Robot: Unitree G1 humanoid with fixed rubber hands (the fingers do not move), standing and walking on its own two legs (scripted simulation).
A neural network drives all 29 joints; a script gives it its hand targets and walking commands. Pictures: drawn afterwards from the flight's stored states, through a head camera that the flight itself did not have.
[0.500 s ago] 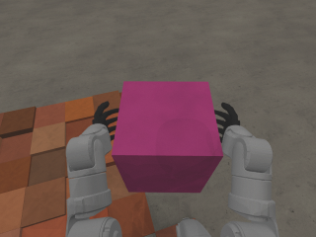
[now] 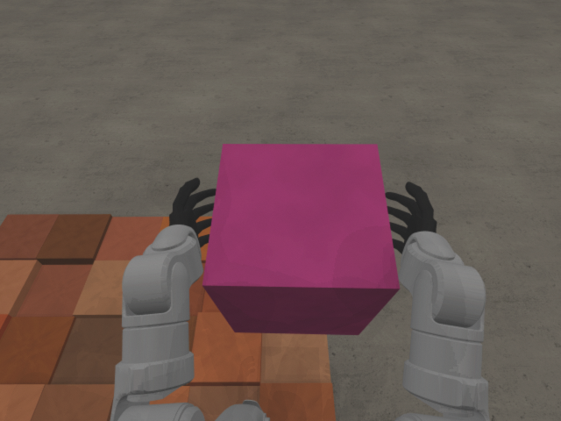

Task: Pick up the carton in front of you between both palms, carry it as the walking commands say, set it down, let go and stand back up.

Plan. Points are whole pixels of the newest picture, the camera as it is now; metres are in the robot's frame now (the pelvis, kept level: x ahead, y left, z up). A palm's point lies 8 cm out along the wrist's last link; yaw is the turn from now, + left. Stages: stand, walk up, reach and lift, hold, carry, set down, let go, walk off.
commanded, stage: carry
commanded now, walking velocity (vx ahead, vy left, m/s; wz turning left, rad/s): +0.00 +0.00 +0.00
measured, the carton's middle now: (297, 249) +0.36 +0.04 +0.04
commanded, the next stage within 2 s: none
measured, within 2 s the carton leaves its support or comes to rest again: neither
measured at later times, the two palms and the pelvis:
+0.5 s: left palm (266, 92) +0.63 +0.13 +0.13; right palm (431, 92) +0.66 -0.17 +0.14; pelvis +0.30 -0.03 +0.02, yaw +1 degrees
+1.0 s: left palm (310, 47) +0.87 +0.07 +0.11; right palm (443, 69) +0.83 -0.23 +0.10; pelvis +0.50 -0.04 +0.00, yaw -2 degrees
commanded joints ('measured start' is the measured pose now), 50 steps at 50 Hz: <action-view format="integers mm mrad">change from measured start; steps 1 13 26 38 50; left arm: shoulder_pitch -533 -486 -706 -727 -609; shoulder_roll -671 -687 -649 -732 -815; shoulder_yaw -600 -504 -652 -433 -426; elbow -29 -139 -285 157 64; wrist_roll -187 -14 -243 -151 0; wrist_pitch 56 1 141 202 63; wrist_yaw -56 -22 -58 -14 -53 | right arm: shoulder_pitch -421 -753 -578 -750 -889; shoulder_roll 570 766 543 542 906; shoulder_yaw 496 800 508 414 725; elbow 123 -163 -43 181 54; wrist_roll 115 483 209 196 400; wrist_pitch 44 -24 122 183 48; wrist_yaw -3 84 -1 -5 84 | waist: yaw -220 -153 -119 -133 -115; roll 30 161 28 139 -134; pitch -314 -392 -447 -292 -468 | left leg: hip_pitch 671 508 576 572 136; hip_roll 57 139 39 74 39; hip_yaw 11 -40 -57 -31 -137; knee -338 -150 -205 -95 79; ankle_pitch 536 554 17 676 -472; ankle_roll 70 49 -21 -37 -7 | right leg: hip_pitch -146 -6 23 -74 465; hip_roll -67 5 -200 -78 -377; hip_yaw -21 -93 136 -12 180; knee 469 -18 -81 78 23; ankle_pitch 644 262 669 736 1213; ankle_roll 198 126 26 158 -79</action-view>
